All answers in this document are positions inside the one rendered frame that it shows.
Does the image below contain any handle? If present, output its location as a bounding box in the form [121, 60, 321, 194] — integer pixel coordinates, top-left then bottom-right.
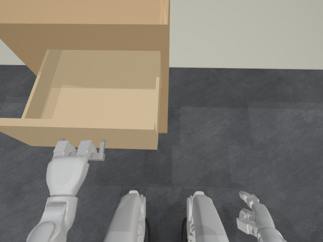
[59, 138, 106, 161]

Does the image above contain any drawer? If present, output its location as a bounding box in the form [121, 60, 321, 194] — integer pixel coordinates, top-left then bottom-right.
[0, 49, 161, 150]

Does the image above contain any robot right hand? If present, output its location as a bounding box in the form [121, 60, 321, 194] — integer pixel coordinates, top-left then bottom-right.
[236, 191, 275, 237]

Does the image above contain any robot right forearm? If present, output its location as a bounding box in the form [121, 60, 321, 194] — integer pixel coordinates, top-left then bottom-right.
[257, 227, 287, 242]

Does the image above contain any cabinet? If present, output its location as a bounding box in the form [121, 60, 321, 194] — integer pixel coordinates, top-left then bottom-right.
[0, 0, 170, 133]

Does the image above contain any robot left forearm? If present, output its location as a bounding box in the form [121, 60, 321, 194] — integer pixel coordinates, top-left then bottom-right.
[26, 195, 78, 242]

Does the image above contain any robot right shin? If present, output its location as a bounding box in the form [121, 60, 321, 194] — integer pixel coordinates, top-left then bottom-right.
[187, 191, 204, 242]

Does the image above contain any robot left hand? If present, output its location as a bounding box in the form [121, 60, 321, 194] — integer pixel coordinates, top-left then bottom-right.
[46, 140, 97, 196]

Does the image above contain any robot left thigh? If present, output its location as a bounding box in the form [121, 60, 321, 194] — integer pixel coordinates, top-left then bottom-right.
[103, 193, 146, 242]

